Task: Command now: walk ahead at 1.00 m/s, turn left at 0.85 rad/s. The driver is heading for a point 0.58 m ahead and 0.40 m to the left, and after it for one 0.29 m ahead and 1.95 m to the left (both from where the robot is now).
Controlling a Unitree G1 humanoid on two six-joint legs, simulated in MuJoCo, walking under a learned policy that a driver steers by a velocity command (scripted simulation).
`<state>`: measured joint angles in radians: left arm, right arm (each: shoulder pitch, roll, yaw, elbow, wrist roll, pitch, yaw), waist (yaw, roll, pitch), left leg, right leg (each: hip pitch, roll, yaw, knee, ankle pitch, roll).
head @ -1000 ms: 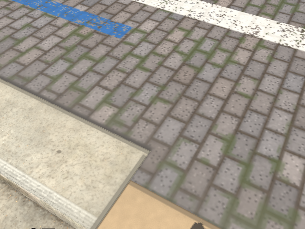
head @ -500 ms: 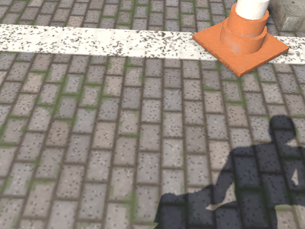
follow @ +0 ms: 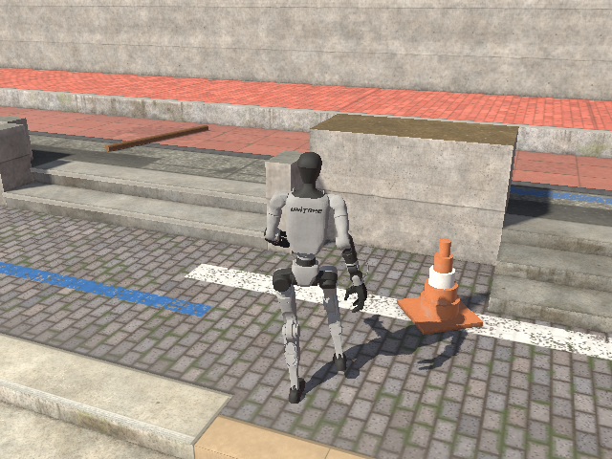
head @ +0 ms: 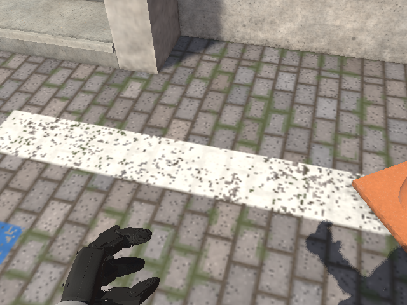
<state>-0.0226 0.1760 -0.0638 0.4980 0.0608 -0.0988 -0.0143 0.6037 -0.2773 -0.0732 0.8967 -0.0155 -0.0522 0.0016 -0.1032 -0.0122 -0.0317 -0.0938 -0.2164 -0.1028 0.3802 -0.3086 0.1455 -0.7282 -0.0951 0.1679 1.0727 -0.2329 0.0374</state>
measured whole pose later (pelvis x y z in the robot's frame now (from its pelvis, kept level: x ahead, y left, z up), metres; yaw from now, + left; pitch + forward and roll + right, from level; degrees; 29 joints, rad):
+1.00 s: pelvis +0.89 +0.18 -0.02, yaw +57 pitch +2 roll -1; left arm 0.09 0.30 0.01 0.59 0.05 -0.08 0.02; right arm 0.38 -0.38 -0.09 0.76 0.00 -0.05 0.01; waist -0.07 0.04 0.01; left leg -0.17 -0.14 -0.22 1.06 -0.48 0.12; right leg -0.51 -0.04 0.04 0.69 -0.20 0.06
